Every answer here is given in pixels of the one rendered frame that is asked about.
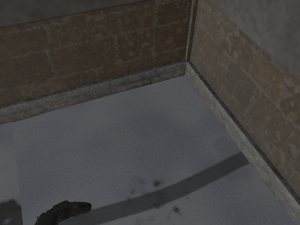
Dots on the left robot hand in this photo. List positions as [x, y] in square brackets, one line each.
[62, 211]

